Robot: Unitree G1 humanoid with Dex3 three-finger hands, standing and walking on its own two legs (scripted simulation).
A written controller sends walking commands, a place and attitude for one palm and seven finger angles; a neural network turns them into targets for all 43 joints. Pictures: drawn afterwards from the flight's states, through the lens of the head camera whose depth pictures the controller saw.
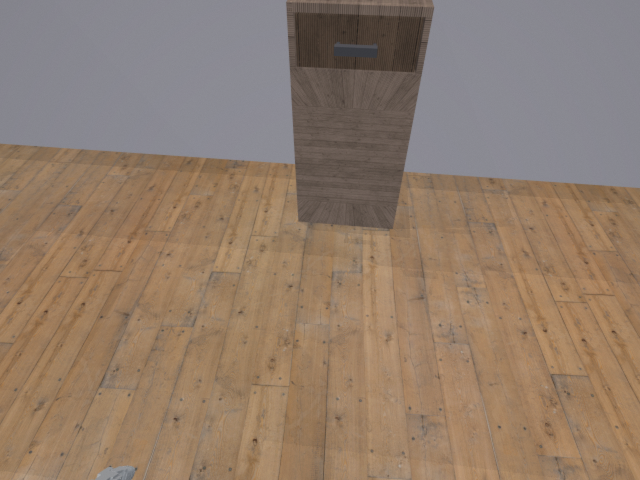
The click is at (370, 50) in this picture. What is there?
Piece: drawer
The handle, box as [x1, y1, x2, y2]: [334, 42, 377, 57]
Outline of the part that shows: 334,45 334,55 376,57 376,43 373,43 372,45 340,44 339,42 337,42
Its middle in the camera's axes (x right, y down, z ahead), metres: +0.11 -0.60 +1.21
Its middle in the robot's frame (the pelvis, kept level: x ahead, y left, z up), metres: +1.31 -0.05 +0.03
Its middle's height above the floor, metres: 0.80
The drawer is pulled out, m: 0.00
